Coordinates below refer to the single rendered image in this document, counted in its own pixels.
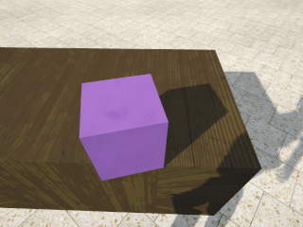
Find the pedestal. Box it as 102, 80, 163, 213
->
0, 47, 261, 216

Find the carton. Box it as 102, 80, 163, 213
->
79, 74, 169, 181

